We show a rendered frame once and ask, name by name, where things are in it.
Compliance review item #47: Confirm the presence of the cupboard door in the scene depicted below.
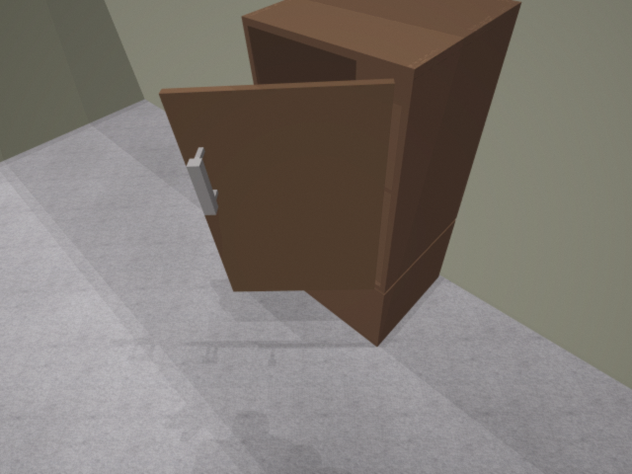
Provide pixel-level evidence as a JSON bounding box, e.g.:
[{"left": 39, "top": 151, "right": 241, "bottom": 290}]
[{"left": 159, "top": 79, "right": 395, "bottom": 291}]

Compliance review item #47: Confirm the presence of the handle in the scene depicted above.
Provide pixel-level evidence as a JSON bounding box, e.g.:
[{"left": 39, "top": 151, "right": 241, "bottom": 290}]
[{"left": 187, "top": 147, "right": 218, "bottom": 215}]

